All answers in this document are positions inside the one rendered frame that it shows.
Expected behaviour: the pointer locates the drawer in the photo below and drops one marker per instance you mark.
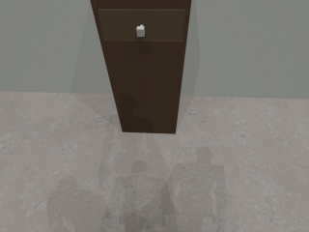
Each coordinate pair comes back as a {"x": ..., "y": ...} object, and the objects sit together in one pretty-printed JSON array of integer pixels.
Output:
[{"x": 159, "y": 24}]

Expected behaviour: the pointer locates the cabinet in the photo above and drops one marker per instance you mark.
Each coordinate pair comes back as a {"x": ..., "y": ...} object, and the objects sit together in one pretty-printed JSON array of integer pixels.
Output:
[{"x": 145, "y": 75}]

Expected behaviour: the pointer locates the handle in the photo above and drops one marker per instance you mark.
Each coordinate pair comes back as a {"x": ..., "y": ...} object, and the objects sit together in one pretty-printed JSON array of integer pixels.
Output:
[{"x": 140, "y": 31}]

